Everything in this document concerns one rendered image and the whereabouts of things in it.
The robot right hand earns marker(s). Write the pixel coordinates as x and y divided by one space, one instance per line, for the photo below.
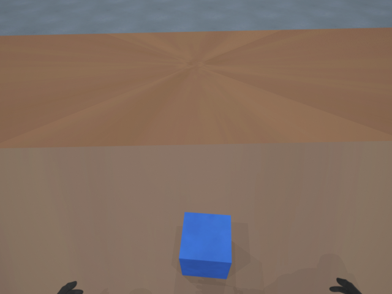
347 287

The carton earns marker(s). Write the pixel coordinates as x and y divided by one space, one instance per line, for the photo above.
206 245

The robot left hand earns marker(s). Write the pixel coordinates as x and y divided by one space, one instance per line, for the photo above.
68 289

